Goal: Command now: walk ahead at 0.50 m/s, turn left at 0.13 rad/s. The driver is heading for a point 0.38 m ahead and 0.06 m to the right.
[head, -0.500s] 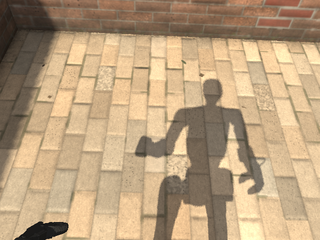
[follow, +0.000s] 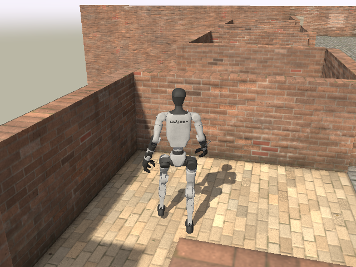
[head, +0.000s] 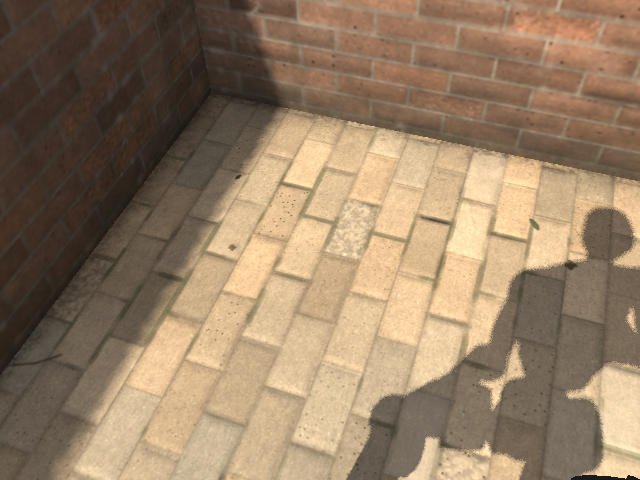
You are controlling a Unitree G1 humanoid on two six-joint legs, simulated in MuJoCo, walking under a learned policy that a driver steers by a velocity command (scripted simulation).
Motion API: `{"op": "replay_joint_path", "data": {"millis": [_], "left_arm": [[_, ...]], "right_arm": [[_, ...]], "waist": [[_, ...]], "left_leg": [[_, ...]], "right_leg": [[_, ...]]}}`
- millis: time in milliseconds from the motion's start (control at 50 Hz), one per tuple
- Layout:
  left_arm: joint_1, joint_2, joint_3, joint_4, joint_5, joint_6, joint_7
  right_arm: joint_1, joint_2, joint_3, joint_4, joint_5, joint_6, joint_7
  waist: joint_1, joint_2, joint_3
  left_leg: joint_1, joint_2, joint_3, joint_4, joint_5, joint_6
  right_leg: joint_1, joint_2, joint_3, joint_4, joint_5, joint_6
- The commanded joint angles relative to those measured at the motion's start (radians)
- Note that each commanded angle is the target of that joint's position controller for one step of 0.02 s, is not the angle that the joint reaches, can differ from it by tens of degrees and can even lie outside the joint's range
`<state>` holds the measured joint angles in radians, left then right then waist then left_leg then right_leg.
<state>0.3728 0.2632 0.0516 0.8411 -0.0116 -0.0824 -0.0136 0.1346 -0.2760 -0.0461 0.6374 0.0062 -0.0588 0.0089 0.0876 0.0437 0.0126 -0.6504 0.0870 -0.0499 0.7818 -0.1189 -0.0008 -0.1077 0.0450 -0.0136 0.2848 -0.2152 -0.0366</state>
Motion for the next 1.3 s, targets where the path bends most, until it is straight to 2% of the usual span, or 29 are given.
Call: {"op": "replay_joint_path", "data": {"millis": [20,100,140,160,180,200,220,240,260,300,380,460,540,600,620,640,660,680,700,720,760,800,880,900,920,940,980,1060,1300], "left_arm": [[-0.036,0.184,0.038,-0.056,-0.013,-0.01,0.003],[0.006,0.204,0.04,-0.024,-0.02,0.009,0.004],[-0.013,0.215,0.042,-0.02,-0.022,0.019,0.009],[-0.003,0.189,0.031,-0.021,-0.018,0.019,0.009],[-0.016,0.125,0.004,-0.056,0.012,0.012,0.01],[0.091,0.044,-0.021,-0.068,0.0,-0.006,0.008],[0.026,0.155,0.008,-0.055,-0.021,-0.012,0.007],[-0.049,0.179,0.02,-0.081,-0.034,-0.015,0.005],[-0.084,0.163,0.018,-0.084,-0.027,-0.01,0.008],[-0.069,0.136,0.024,-0.078,-0.015,0.011,0.01],[-0.072,0.079,0.018,-0.083,0.003,0.04,0.02],[-0.192,0.029,-0.007,-0.112,0.017,0.031,0.001],[-0.269,0.067,-0.001,-0.143,0.02,0.027,-0.014],[-0.201,0.105,0.017,-0.123,0.032,0.023,-0.013],[-0.158,0.166,0.035,-0.112,0.036,0.021,-0.002],[-0.114,0.226,0.044,-0.115,0.053,0.027,0.01],[-0.092,0.151,0.022,-0.105,0.049,0.038,0.014],[-0.104,0.097,0.004,-0.102,0.029,0.046,0.008],[-0.164,0.087,0.001,-0.103,0.022,0.049,0.003],[-0.22,0.087,-0.001,-0.108,0.02,0.052,0.002],[-0.319,0.106,0.007,-0.117,0.032,0.063,0.008],[-0.344,0.096,0.008,-0.111,0.04,0.068,0.016],[-0.331,0.066,0.001,-0.071,0.019,0.073,0.027],[-0.305,0.047,-0.006,-0.052,0.021,0.072,0.026],[-0.29,0.051,-0.005,-0.043,0.028,0.073,0.024],[-0.277,0.046,-0.001,-0.044,0.025,0.074,0.027],[-0.286,0.055,0.003,-0.028,0.028,0.073,0.035],[-0.261,0.052,0.006,0.02,0.025,0.075,0.038],[-0.245,0.06,0.01,0.13,0.012,0.088,0.047]], "right_arm": [[-0.103,-0.032,0.0,-0.086,0.009,-0.02,0.011],[-0.158,-0.058,-0.009,-0.118,0.015,-0.026,0.027],[-0.048,-0.093,-0.029,-0.09,0.007,-0.028,0.024],[0.086,-0.139,-0.053,-0.054,-0.001,-0.027,0.015],[0.282,-0.223,-0.076,-0.031,-0.018,-0.023,0.0],[0.303,-0.265,-0.081,-0.02,-0.018,-0.015,0.004],[0.304,-0.173,-0.06,-0.021,-0.01,-0.015,0.005],[0.246,-0.143,-0.047,-0.019,-0.005,-0.018,0.003],[0.182,-0.118,-0.038,-0.019,-0.009,-0.022,0.006],[0.108,-0.079,-0.029,-0.012,-0.018,-0.037,0.012],[0.076,-0.093,-0.037,0.034,-0.024,-0.058,0.007],[0.084,-0.116,-0.039,0.071,-0.014,-0.038,-0.013],[0.137,-0.15,-0.046,0.125,0.002,-0.016,-0.018],[0.116,-0.146,-0.046,0.148,0.019,0.0,-0.023],[0.168,-0.125,-0.039,0.159,0.004,-0.004,-0.024],[0.254,-0.074,-0.019,0.156,-0.027,-0.016,-0.019],[0.304,-0.026,0.005,0.176,-0.026,-0.009,-0.013],[0.254,-0.083,-0.01,0.181,-0.003,0.011,-0.01],[0.197,-0.099,-0.017,0.168,0.011,0.032,-0.016],[0.162,-0.097,-0.021,0.168,0.007,0.053,-0.028],[0.157,-0.087,-0.024,0.173,-0.005,0.086,-0.047],[0.19,-0.059,-0.018,0.201,-0.01,0.092,-0.057],[0.203,-0.038,-0.015,0.239,-0.027,0.085,-0.046],[0.183,-0.053,-0.014,0.23,-0.041,0.084,-0.045],[0.16,-0.096,-0.019,0.213,-0.04,0.083,-0.048],[0.126,-0.127,-0.029,0.229,-0.028,0.079,-0.049],[0.077,-0.062,-0.011,0.23,-0.032,0.056,-0.047],[0.115,-0.061,-0.009,0.263,-0.017,0.027,-0.044],[0.15,-0.041,0.0,0.335,-0.011,0.039,-0.045]], "waist": [[-0.006,-0.121,0.007],[-0.009,-0.133,0.023],[-0.086,-0.129,-0.032],[-0.147,-0.105,-0.119],[-0.225,0.024,-0.282],[-0.172,0.274,-0.384],[-0.21,0.142,-0.311],[-0.195,0.102,-0.186],[-0.161,0.047,-0.122],[-0.101,0.068,-0.054],[-0.047,0.027,-0.017],[-0.079,0.029,-0.025],[-0.104,0.037,-0.05],[-0.052,0.023,-0.086],[-0.054,-0.041,-0.133],[-0.084,-0.177,-0.252],[-0.069,-0.287,-0.367],[-0.053,-0.216,-0.355],[-0.063,-0.169,-0.263],[-0.075,-0.131,-0.191],[-0.116,-0.172,-0.118],[-0.127,-0.193,-0.118],[-0.139,-0.164,-0.114],[-0.13,-0.136,-0.08],[-0.104,-0.084,-0.029],[-0.065,0.049,0.015],[-0.06,0.08,0.03],[-0.076,0.014,0.006],[-0.091,-0.046,-0.027]], "left_leg": [[0.08,-0.024,0.035,-0.139,0.115,-0.004],[0.115,-0.047,0.043,-0.239,0.043,0.036],[0.302,-0.086,0.079,-0.309,0.03,0.074],[0.524,-0.073,0.061,-0.315,0.04,0.105],[0.833,0.149,-0.177,-0.283,0.092,0.178],[1.049,0.339,-0.58,-0.396,-0.107,0.306],[0.982,0.311,-0.589,-0.446,-0.228,0.276],[0.863,0.281,-0.442,-0.467,-0.193,0.242],[0.74,0.236,-0.339,-0.498,-0.116,0.222],[0.58,0.18,-0.203,-0.571,-0.018,0.204],[0.474,0.154,-0.02,-0.575,0.522,0.218],[0.456,0.092,0.106,-0.564,0.577,0.187],[0.559,0.135,0.07,-0.494,0.546,0.181],[0.583,0.107,0.063,-0.334,0.495,0.132],[0.544,0.039,0.095,-0.221,0.414,0.082],[0.347,-0.035,0.122,-0.024,0.072,0.02],[0.224,-0.094,0.058,0.183,-0.507,-0.034],[0.204,-0.068,-0.017,0.247,-0.603,-0.047],[0.156,-0.045,-0.018,0.264,-0.578,-0.051],[0.147,-0.029,-0.012,0.235,-0.537,-0.057],[0.25,-0.016,-0.003,0.116,-0.432,-0.069],[0.36,-0.033,0.024,0.016,-0.338,-0.066],[0.528,-0.06,0.067,-0.24,-0.084,-0.022],[0.53,-0.029,0.031,-0.294,-0.068,0.0],[0.466,0.026,-0.025,-0.354,-0.15,0.026],[0.297,0.015,-0.034,-0.39,-0.373,0.049],[0.203,0.008,-0.039,-0.455,-0.412,0.026],[0.302,-0.013,-0.01,-0.405,-0.219,0.005],[0.405,-0.041,0.028,-0.365,0.013,0.015]], "right_leg": [[-0.036,-0.236,0.14,-0.106,0.235,-0.162],[0.058,-0.288,0.163,-0.049,0.267,-0.137],[0.059,-0.264,0.123,0.081,0.474,-0.106],[-0.013,-0.213,0.088,0.254,0.537,-0.078],[-0.227,-0.146,0.042,0.584,0.254,-0.034],[-0.561,-0.011,0.05,0.873,-0.347,0.012],[-0.659,-0.054,0.145,0.981,-0.344,0.009],[-0.697,-0.091,0.134,0.986,-0.248,0.004],[-0.659,-0.129,0.115,0.951,-0.168,0.011],[-0.574,-0.17,0.121,0.891,-0.073,0.025],[-0.515,-0.136,0.108,0.78,-0.012,0.068],[-0.411,-0.121,0.04,0.459,0.221,0.065],[-0.367,-0.093,0.039,0.32,0.226,0.035],[-0.226,-0.055,0.011,0.169,0.272,-0.018],[-0.089,-0.098,0.056,0.152,0.609,-0.048],[0.195,-0.271,0.219,0.257,1.009,-0.156],[0.299,-0.422,0.408,0.221,1.032,-0.312],[0.229,-0.399,0.416,0.171,0.818,-0.309],[0.143,-0.363,0.378,0.13,0.611,-0.271],[0.042,-0.336,0.35,0.088,0.44,-0.237],[-0.157,-0.284,0.291,0.01,0.187,-0.185],[-0.238,-0.244,0.231,-0.013,0.103,-0.17],[-0.303,-0.189,0.169,-0.001,-0.2,-0.099],[-0.325,-0.164,0.159,0.008,-0.291,-0.049],[-0.318,-0.124,0.13,0.046,-0.319,-0.008],[-0.221,-0.069,0.059,0.082,-0.217,0.021],[-0.094,-0.065,0.045,0.158,-0.066,0.025],[-0.093,-0.074,0.053,0.168,0.052,0.002],[-0.05,-0.079,0.047,0.192,0.241,0.008]]}}
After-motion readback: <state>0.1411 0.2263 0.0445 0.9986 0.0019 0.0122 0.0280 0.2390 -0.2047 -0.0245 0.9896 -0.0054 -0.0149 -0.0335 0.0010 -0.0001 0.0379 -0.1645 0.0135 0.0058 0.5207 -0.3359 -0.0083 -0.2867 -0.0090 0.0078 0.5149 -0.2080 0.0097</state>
